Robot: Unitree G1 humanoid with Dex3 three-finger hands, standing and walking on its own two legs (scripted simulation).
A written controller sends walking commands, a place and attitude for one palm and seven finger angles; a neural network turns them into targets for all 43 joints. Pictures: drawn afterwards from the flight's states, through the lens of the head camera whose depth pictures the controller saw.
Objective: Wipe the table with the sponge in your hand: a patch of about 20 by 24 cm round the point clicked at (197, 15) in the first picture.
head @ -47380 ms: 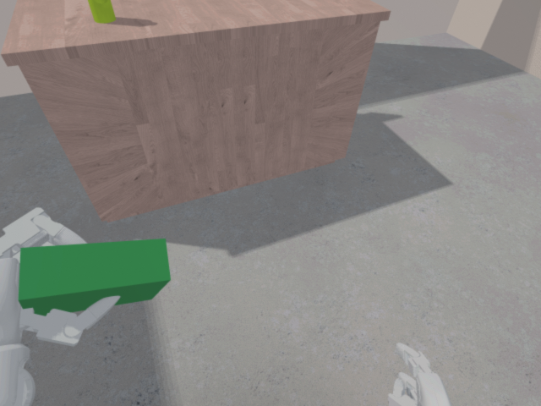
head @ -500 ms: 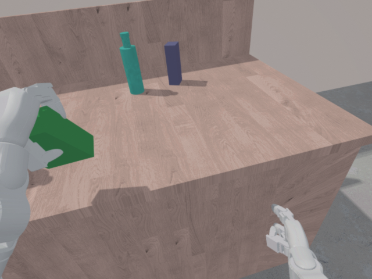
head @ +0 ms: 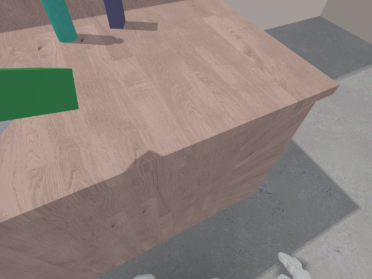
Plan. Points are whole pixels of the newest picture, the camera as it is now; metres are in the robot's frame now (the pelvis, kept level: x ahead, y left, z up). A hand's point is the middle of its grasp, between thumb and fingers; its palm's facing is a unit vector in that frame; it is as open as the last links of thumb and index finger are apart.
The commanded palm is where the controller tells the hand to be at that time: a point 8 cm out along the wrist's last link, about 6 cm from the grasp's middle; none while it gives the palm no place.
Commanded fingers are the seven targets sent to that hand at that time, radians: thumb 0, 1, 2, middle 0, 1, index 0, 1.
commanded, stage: step back with the hand held close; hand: left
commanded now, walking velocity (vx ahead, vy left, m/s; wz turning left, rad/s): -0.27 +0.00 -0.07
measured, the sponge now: (20, 89) +0.30 +0.21 +0.29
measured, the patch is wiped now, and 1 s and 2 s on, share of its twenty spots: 1.00 1.00 1.00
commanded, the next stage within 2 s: stop stepping back and stand still in 0.48 s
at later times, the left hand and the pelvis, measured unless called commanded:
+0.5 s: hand out of the picture +0.09 +0.28 +0.30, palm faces +0.51 -0.85 -0.11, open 8.9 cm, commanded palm +0.00 +0.31 +0.30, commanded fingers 0.00 0.10 1.30 -1.20 -1.60 -1.20 -1.60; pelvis -0.16 +0.03 -0.03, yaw +0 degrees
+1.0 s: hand out of the picture -0.07 +0.22 +0.29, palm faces +0.40 -0.86 -0.31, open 8.9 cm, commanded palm -0.13 +0.27 +0.30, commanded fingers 0.00 0.10 1.30 -1.20 -1.60 -1.20 -1.60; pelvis -0.31 +0.00 -0.01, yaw -4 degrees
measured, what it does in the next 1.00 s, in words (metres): walks backwards: left foot, then left foot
